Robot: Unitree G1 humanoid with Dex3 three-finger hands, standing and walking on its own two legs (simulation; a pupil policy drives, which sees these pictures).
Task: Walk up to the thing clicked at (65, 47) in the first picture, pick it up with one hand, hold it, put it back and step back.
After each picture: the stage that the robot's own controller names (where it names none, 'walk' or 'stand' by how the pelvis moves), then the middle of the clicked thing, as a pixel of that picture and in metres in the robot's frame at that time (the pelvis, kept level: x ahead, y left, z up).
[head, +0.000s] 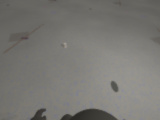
stand; (65, 45) +1.57 +0.52 -0.72
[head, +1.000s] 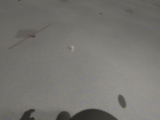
walk; (72, 48) +1.49 +0.24 -0.70
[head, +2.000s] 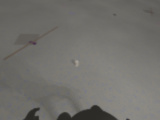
walk; (76, 63) +0.98 +0.11 -0.72
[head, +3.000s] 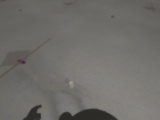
walk; (71, 84) +0.58 +0.20 -0.69
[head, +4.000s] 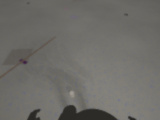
stand; (72, 94) +0.37 +0.19 -0.69
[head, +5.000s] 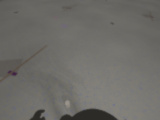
stand; (67, 103) +0.32 +0.19 -0.72
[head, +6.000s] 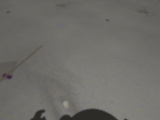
stand; (66, 104) +0.30 +0.21 -0.72
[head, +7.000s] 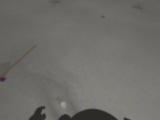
stand; (63, 104) +0.26 +0.23 -0.72
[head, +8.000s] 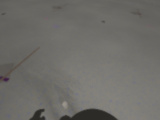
stand; (65, 105) +0.31 +0.22 -0.73
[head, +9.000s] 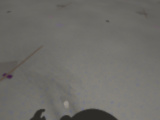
stand; (66, 104) +0.31 +0.20 -0.73
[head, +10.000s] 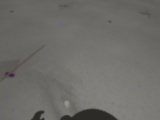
stand; (67, 104) +0.31 +0.20 -0.73
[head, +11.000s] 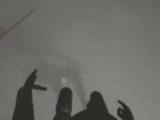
go down; (64, 81) +0.36 +0.19 -0.55
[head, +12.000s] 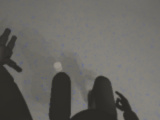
go down; (58, 66) +0.40 +0.23 -0.32
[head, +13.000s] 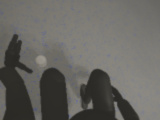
close in; (41, 61) +0.38 +0.26 -0.24
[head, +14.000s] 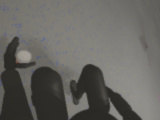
close; (23, 59) +0.38 +0.27 -0.21
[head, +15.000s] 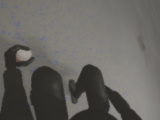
lift; (23, 57) +0.39 +0.27 -0.22
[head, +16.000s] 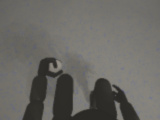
lift; (55, 69) +0.32 +0.22 -0.06
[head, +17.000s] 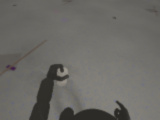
hold; (62, 76) +0.31 +0.17 +0.02
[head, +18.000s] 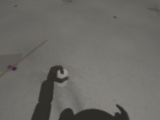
hold; (62, 78) +0.31 +0.17 +0.00
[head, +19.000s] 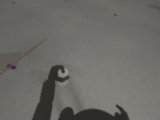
crouch; (63, 77) +0.32 +0.17 +0.00
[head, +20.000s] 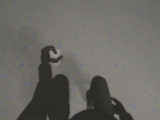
crouch; (55, 57) +0.43 +0.19 -0.10
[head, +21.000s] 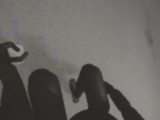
lower; (17, 54) +0.41 +0.29 -0.22
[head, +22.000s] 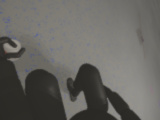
lower; (12, 50) +0.42 +0.29 -0.23
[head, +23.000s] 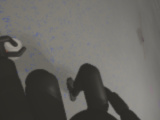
lower; (13, 49) +0.43 +0.29 -0.23
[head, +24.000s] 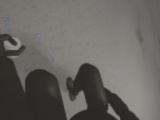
lower; (13, 48) +0.43 +0.29 -0.23
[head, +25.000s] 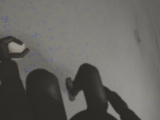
loosen; (16, 50) +0.43 +0.27 -0.23
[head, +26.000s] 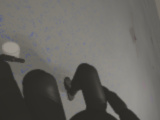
withdraw; (11, 52) +0.42 +0.28 -0.24
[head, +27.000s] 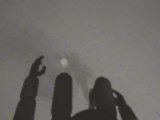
walk; (64, 63) +0.44 +0.20 -0.36
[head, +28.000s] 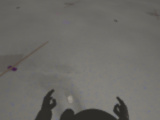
stand; (70, 99) +0.37 +0.15 -0.66
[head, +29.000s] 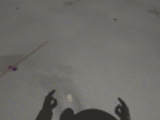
stand; (69, 97) +0.38 +0.17 -0.67
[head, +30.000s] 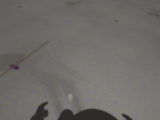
stand; (70, 97) +0.38 +0.16 -0.69
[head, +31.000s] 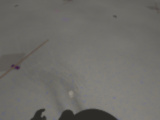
walk; (71, 94) +0.40 +0.16 -0.72
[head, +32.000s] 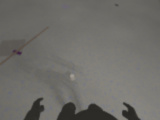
walk; (72, 77) +0.56 +0.17 -0.71
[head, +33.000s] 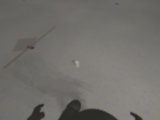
walk; (77, 64) +0.87 +0.21 -0.70
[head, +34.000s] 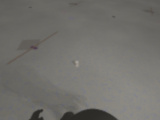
stand; (76, 63) +1.04 +0.18 -0.71
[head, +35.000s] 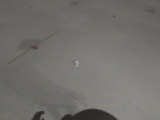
stand; (76, 63) +1.03 +0.17 -0.72
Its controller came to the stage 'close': yes
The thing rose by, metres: 0.71
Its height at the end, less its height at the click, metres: +0.00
